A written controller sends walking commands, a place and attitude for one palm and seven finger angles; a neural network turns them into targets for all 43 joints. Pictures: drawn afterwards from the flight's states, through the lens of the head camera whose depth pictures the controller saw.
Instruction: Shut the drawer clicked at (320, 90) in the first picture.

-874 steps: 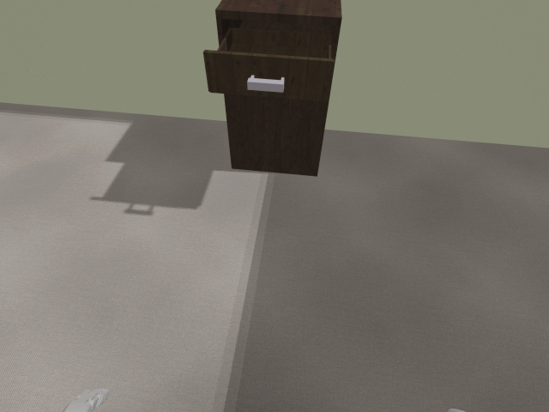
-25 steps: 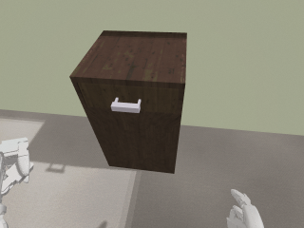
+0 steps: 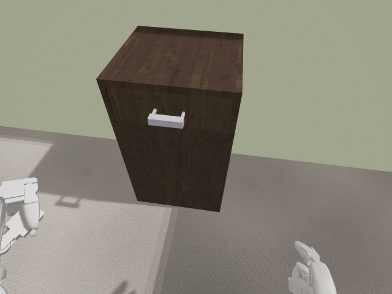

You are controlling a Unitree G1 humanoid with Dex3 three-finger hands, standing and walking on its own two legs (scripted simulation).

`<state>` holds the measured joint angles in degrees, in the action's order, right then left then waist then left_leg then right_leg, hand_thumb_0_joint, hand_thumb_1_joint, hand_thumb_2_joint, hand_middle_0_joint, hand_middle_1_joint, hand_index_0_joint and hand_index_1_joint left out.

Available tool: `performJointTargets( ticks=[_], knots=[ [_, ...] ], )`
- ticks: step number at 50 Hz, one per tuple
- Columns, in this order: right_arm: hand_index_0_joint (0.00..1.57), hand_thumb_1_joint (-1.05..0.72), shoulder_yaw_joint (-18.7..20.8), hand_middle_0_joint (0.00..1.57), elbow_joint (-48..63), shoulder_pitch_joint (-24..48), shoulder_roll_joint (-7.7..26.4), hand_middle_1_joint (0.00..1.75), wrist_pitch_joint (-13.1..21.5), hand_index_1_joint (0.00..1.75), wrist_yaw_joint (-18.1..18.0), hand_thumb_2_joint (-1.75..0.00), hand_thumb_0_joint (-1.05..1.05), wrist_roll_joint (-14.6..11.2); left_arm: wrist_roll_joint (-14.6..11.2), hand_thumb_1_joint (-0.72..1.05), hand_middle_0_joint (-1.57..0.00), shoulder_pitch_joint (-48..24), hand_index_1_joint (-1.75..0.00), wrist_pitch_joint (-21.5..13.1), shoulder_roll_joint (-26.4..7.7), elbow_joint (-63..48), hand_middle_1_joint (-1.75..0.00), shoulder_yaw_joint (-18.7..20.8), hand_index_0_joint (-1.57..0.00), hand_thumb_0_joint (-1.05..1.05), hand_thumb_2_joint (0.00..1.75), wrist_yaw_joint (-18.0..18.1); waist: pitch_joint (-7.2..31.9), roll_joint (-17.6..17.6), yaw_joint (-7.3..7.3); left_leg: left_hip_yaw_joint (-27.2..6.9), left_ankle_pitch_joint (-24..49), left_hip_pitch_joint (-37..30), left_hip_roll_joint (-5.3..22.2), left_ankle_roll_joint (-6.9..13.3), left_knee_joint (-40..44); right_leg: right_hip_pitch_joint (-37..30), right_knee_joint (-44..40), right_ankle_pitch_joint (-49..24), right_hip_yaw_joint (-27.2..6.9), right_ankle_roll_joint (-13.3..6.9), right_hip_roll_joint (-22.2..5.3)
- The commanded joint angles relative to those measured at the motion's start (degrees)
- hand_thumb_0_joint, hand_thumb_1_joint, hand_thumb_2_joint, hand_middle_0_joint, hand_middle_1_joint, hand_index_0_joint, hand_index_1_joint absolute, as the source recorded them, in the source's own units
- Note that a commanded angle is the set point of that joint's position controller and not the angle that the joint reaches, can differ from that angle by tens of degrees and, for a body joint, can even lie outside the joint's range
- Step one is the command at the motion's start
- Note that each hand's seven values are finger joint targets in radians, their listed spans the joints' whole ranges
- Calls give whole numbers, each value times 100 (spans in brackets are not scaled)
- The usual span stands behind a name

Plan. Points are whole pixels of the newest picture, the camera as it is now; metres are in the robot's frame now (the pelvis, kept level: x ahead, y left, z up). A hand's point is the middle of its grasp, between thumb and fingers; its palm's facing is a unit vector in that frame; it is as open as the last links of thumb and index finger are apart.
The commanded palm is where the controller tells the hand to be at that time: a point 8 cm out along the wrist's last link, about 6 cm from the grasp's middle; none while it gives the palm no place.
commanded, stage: step back with the hand held close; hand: left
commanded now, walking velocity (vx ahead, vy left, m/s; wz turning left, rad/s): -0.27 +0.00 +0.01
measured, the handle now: (167, 116) +0.67 +0.14 -0.06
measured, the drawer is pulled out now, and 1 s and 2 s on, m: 0.00 0.00 0.00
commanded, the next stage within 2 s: stop stepping back and stand still in 1.02 s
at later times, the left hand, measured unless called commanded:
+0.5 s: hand (19, 251) +0.14 +0.23 +0.17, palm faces +0.37 -0.79 -0.50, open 3.2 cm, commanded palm +0.06 +0.28 +0.19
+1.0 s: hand out of the picture +0.05 +0.21 +0.19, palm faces +0.27 -0.81 -0.53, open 3.2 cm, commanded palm -0.01 +0.24 +0.19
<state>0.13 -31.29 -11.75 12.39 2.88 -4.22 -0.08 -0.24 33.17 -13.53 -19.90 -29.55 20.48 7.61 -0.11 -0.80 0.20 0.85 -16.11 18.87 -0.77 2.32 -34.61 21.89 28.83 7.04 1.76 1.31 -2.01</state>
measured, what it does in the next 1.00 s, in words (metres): walks backwards: right foot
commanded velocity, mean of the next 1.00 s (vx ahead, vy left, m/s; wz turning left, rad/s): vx -0.39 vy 0.00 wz -0.03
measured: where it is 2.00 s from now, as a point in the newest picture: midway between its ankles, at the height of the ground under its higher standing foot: outside the picture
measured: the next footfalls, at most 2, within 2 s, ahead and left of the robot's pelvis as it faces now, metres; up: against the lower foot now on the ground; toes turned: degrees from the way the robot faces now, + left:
right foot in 0.68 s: -0.19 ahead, -0.12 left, +0.00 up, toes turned +0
left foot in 1.34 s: -0.23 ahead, +0.09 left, +0.00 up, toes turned +3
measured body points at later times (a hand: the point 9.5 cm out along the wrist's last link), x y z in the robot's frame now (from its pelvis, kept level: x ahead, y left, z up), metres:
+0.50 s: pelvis -0.05 -0.01 -0.01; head -0.03 +0.01 +0.44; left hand +0.11 +0.27 +0.20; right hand +0.12 -0.26 -0.08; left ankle +0.03 +0.10 -0.73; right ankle +0.04 -0.13 -0.71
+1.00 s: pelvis -0.15 -0.03 +0.01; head -0.13 -0.01 +0.45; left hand +0.03 +0.25 +0.21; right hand +0.02 -0.29 -0.05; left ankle -0.03 +0.08 -0.73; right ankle -0.19 -0.14 -0.73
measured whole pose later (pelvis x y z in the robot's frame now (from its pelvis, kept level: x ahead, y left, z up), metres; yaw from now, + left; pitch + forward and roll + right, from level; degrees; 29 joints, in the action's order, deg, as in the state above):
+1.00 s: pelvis -0.15 -0.03 +0.01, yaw -1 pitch +2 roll -2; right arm 1.1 -33.0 -10.3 12.9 3.1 -4.4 -0.2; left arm -3.5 36.6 -17.7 -29.0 -33.4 26.1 5.2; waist 0.8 1.5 -2.1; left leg 3.4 -1.6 24.5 3.2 1.1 -24.2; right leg 12.7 29.6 17.5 -1.1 1.4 3.6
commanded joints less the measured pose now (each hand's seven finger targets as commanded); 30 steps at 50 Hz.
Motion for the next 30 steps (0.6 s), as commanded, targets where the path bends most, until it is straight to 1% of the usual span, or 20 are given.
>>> performJointTargets(
  ticks=[1, 4, 7, 9, 11, 12, 15, 16, 17, 19, 20, 21, 22, 23, 24, 25, 26, 27, 28, 30],
  knots=[
    [20, -90, 328, 20, 881, 414, 811, 30, 357, 30, -75, -90, 0, 66, 7, 90, -140, -302, -160, -466, -1184, -1482, -160, 802, -140, 0, 90, 195, 263, -98, -123, -628, -1561, 1349, 413, 237, 1276, -1121, -623, 1494, -691, -164, -206],
    [20, -90, 319, 20, 905, 413, 831, 30, 453, 30, -94, -90, 0, 31, 66, 90, -140, -103, -160, -553, -1117, -1499, -160, 860, -140, 0, 90, 235, 382, -738, -87, -974, -1957, 2252, 780, 413, 1948, -2118, 401, 613, -357, -25, 184],
    [20, -90, 347, 20, 917, 441, 792, 30, 521, 30, -112, -90, 0, 8, 84, 90, -140, 3, -160, -579, -1185, -1532, -160, 976, -140, 0, 90, 230, 537, -865, -39, -988, -1327, 2565, 870, 444, 1917, -2637, 1011, -722, -341, 6, 321],
    [20, -90, 391, 20, 912, 494, 823, 30, 567, 30, -98, -90, 0, 19, 111, 90, -140, -41, -160, -628, -1206, -1416, -160, 1036, -140, 0, 90, 200, 360, -859, -35, -963, -1765, 3109, 875, 510, 1803, -2876, 1148, -815, -555, 6, 308],
    [20, -90, 421, 20, 810, 375, 802, 30, 550, 30, -83, -90, 0, 23, 83, 90, -140, -60, -160, -641, -1166, -1349, -160, 1005, -140, 0, 90, 172, 344, -334, -76, -794, -1456, 2775, 622, 366, 1382, -2491, 774, -1109, -817, -105, 132],
    [20, -90, 446, 20, 754, 348, 765, 30, 534, 30, -60, -90, 0, 28, 56, 90, -140, -61, -160, -638, -1175, -1296, -160, 1010, -140, 0, 90, 155, 400, 112, -78, -631, -1298, 2358, 430, 268, 1003, -2072, 361, -959, -1076, -178, -68],
    [20, -90, 516, 20, 616, 235, 699, 30, 430, 30, 53, -90, 0, 39, -59, 90, -140, -111, -160, -622, -1180, -1255, -160, 907, -140, 0, 90, 160, 513, 914, -140, -234, -1002, 872, 5, -10, -293, -380, -1168, 988, -1851, -566, -869],
    [20, -90, 524, 20, 586, 267, 680, 30, 380, 30, 66, -90, 0, 56, -93, 90, -140, -136, -160, -607, -1229, -1332, -160, 920, -140, 0, 90, 186, 566, 987, -144, -170, -838, 419, -30, -78, -601, 74, -1455, 1383, -1864, -672, -1033],
    [20, -90, 480, 20, 541, 308, 586, 30, 313, 30, 82, -90, 0, 58, -116, 90, -140, -55, -160, -585, -1248, -1240, -160, 959, -140, 0, 90, 216, 646, 1146, -148, -133, -689, 169, -20, -98, -689, 251, -1534, 1518, -1687, -685, -1100],
    [20, -90, 465, 20, 539, 366, 604, 30, 242, 30, 69, -90, 0, 41, -130, 90, -140, 35, -160, -598, -1276, -1357, -160, 965, -140, 0, 90, 243, 774, 971, -192, -204, -490, -181, 53, -44, -219, 417, -1280, 1393, -1225, -533, -904],
    [20, -90, 464, 20, 559, 412, 651, 30, 238, 30, 41, -90, 0, 47, -146, 90, -140, 138, -160, -626, -1278, -1447, -160, 982, -140, 0, 90, 254, 786, 573, -201, -405, -549, -127, 186, 41, 310, 376, -977, 1357, -955, -382, -629],
    [20, -90, 474, 20, 617, 467, 743, 30, 275, 30, -6, -90, 0, 48, -158, 90, -140, 183, -160, -651, -1305, -1614, -160, 1010, -140, 0, 90, 259, 743, -122, -209, -887, -635, 219, 533, 192, 1083, 125, -323, 1205, -650, -205, -195],
    [20, -90, 454, 20, 694, 570, 794, 30, 339, 30, -47, -90, 0, 37, -88, 90, -140, 286, -160, -684, -1308, -1620, -160, 1117, -140, 0, 90, 269, 699, -1068, -181, -1566, -1158, 1238, 1186, 469, 1979, -666, 949, 897, -320, 10, 362],
    [20, -90, 459, 20, 772, 683, 809, 30, 430, 30, -69, -90, 0, 56, 24, 90, -140, 140, -160, -723, -1261, -1776, -160, 1153, -140, 0, 90, 252, 713, -1785, -112, -2198, -1943, 2364, 1813, 758, 2600, -1550, 2300, 781, -232, 77, 734],
    [20, -90, 478, 20, 742, 607, 709, 30, 520, 30, -82, -90, 0, 77, 90, 90, -140, -19, -160, -737, -1323, -1772, -160, 1206, -140, 0, 90, 253, 679, -1725, -139, -2287, -2283, 2844, 2095, 956, 2831, -1769, 3233, 1118, -481, 61, 758],
    [20, -90, 527, 20, 668, 500, 689, 30, 576, 30, -70, -90, 0, 66, 59, 90, -140, 69, -160, -751, -1255, -1706, -160, 1199, -140, 0, 90, 240, 674, -1441, -134, -2092, -2230, 2844, 2124, 970, 2781, -1727, 3541, 1316, -575, 47, 777],
    [20, -90, 545, 20, 707, 514, 690, 30, 619, 30, -56, -90, 0, 43, 47, 90, -140, -32, -160, -720, -1320, -1794, -160, 1214, -140, 0, 90, 248, 686, -1016, -87, -1934, -1742, 2610, 1981, 933, 2390, -1562, 3236, 1372, -646, 34, 762],
    [20, -90, 548, 20, 658, 501, 693, 30, 664, 30, -40, -90, 0, 68, 3, 90, -140, 130, -160, -692, -1195, -1672, -160, 1144, -140, 0, 90, 236, 592, -775, -24, -1613, -1130, 2137, 1783, 815, 2018, -1323, 2542, 1599, -593, 2, 668],
    [20, -90, 543, 20, 577, 450, 684, 30, 708, 30, -10, -90, 0, 70, -47, 90, -140, 276, -160, -670, -1080, -1589, -160, 1029, -140, 0, 90, 216, 572, -778, -12, -1362, -792, 1617, 1619, 671, 1878, -1083, 1902, 1719, -424, -20, 607],
    [20, -90, 468, 20, 396, 404, 641, 30, 788, 30, 48, -90, 0, 110, -166, 90, -140, 397, -160, -639, -919, -1563, -160, 723, -140, 0, 90, 161, 567, -901, -63, -1243, -339, 606, 1426, 475, 1693, -593, 696, 1848, -232, -70, 552]
  ],
)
